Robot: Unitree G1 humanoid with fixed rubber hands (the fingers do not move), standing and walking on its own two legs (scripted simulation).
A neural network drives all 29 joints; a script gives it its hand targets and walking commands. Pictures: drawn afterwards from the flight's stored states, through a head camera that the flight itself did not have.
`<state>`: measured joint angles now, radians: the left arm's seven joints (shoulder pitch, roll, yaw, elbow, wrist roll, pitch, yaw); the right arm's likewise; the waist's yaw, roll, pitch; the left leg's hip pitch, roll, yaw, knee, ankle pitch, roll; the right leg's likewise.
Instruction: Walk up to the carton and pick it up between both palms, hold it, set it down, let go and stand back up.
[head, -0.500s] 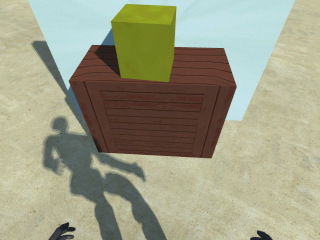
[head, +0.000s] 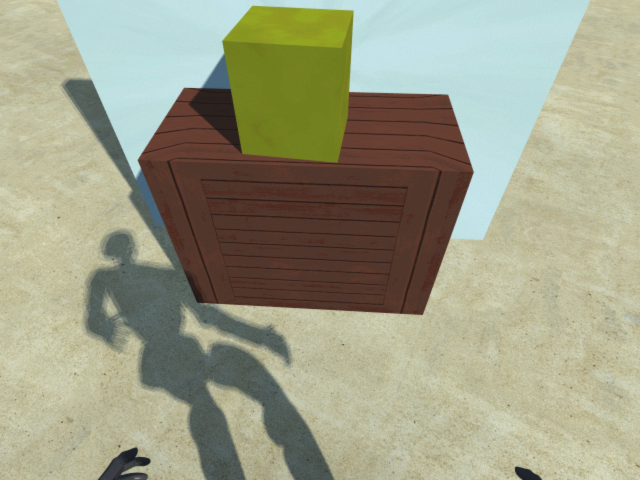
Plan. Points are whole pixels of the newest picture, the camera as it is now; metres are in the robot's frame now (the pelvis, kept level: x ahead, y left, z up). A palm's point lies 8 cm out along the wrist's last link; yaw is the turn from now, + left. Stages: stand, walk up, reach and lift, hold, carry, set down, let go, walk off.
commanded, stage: stand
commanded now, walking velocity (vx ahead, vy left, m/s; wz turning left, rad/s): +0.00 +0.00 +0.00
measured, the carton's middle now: (295, 85) +0.99 +0.07 +0.03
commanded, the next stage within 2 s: none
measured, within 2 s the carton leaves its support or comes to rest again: neither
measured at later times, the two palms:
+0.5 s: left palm out of the picture +0.11 +0.29 -0.09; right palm out of the picture +0.10 -0.27 -0.11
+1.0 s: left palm out of the picture +0.11 +0.29 -0.09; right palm out of the picture +0.10 -0.27 -0.11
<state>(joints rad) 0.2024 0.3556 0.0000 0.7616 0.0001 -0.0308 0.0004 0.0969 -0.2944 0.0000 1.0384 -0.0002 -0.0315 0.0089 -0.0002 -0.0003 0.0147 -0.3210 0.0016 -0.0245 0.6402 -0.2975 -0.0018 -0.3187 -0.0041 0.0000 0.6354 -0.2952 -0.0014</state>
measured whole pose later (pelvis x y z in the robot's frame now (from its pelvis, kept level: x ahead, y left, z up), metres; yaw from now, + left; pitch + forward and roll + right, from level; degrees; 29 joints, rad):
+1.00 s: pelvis +0.00 +0.00 +0.00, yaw +0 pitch -1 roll +0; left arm 0.20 0.36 0.00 0.80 0.00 -0.03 0.00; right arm 0.07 -0.29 0.00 1.07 0.00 -0.03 0.01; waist 0.00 0.00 0.01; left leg -0.31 0.00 -0.02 0.61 -0.28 0.00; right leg -0.31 0.00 0.00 0.60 -0.28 0.00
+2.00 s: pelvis +0.00 +0.00 +0.01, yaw +0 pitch -1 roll +0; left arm 0.20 0.36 0.00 0.82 0.00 -0.03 0.00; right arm 0.07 -0.29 0.00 1.09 0.00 -0.03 0.01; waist 0.00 0.00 0.01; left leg -0.29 0.00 -0.03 0.58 -0.27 0.00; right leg -0.29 0.00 0.00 0.57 -0.27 0.01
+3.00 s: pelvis +0.01 +0.00 +0.01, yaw +0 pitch -1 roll +0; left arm 0.20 0.36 0.00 0.83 0.00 -0.03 0.00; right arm 0.07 -0.30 0.00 1.09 0.00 -0.03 0.01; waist 0.00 -0.01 0.01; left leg -0.28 0.00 -0.03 0.57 -0.27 0.00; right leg -0.27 -0.01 0.00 0.55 -0.26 0.01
